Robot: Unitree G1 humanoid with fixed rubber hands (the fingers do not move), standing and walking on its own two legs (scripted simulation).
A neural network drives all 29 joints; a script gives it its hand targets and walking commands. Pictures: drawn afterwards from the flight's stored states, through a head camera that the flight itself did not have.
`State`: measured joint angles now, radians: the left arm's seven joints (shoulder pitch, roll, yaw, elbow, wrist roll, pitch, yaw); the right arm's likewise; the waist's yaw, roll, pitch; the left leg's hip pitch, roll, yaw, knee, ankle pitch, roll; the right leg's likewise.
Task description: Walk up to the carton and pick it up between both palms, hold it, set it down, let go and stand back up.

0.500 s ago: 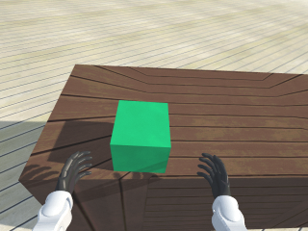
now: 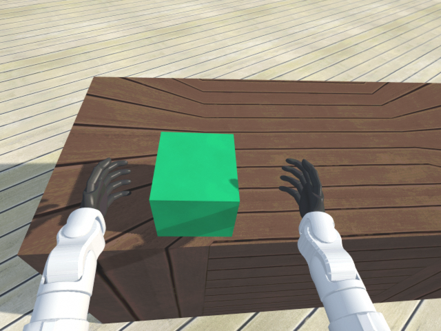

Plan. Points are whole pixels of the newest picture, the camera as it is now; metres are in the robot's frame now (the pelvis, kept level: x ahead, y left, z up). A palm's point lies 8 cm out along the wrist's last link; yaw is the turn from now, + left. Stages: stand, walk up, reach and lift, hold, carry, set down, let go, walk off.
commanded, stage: reach and lift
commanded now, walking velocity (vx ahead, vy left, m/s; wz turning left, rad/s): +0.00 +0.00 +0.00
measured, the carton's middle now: (196, 184) +0.45 +0.06 -0.02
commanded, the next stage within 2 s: none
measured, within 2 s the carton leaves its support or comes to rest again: neither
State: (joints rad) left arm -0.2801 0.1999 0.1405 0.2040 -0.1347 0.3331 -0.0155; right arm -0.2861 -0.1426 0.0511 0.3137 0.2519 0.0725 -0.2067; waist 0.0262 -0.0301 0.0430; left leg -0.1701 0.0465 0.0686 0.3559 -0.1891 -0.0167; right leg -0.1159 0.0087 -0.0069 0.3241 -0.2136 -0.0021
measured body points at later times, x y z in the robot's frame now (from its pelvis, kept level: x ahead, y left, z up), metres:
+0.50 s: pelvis +0.00 +0.00 +0.00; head +0.03 +0.01 +0.45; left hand +0.42 +0.22 +0.12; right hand +0.44 -0.14 +0.12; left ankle +0.00 +0.13 -0.75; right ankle -0.03 -0.12 -0.75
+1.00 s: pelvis +0.01 -0.01 -0.01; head +0.05 +0.01 +0.44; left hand +0.46 +0.22 +0.10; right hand +0.47 -0.14 +0.11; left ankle +0.00 +0.13 -0.75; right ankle -0.03 -0.12 -0.75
